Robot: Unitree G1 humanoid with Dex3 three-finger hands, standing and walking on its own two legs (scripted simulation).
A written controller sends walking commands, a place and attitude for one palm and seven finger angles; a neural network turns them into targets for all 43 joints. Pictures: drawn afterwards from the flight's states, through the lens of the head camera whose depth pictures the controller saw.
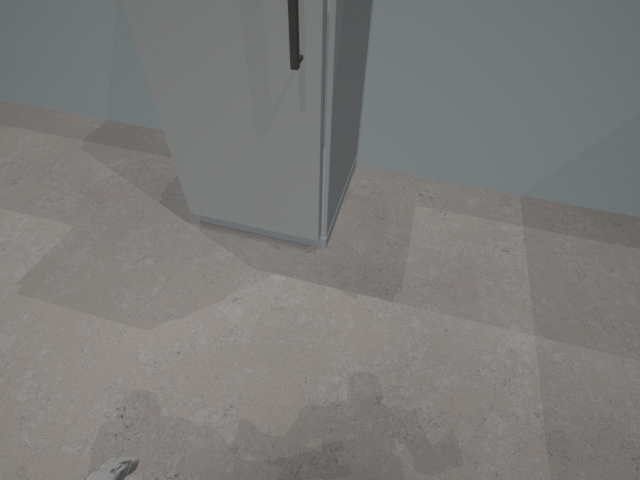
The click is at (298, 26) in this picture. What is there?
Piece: fridge door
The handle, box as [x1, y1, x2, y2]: [288, 0, 302, 69]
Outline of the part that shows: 288,0 290,67 292,69 297,69 302,59 302,55 298,54 297,0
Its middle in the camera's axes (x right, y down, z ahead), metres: -0.06 -0.60 +0.84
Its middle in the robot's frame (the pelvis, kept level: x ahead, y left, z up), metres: +1.06 +0.12 +0.25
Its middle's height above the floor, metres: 1.02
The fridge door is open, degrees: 0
